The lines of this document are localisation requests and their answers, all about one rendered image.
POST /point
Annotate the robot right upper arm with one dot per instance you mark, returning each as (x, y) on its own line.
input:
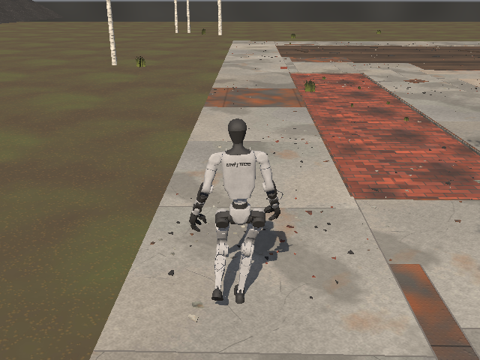
(266, 171)

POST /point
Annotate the left robot shin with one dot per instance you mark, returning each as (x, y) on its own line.
(219, 268)

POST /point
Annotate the robot left upper arm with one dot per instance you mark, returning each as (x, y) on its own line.
(210, 172)

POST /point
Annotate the right robot foot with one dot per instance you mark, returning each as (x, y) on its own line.
(239, 298)

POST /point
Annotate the robot left hand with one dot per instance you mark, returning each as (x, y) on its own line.
(193, 221)

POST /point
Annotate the robot right hand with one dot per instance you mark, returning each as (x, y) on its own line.
(276, 211)

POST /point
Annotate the robot right forearm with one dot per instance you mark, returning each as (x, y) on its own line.
(273, 197)

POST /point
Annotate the robot left forearm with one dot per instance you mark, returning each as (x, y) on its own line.
(199, 202)

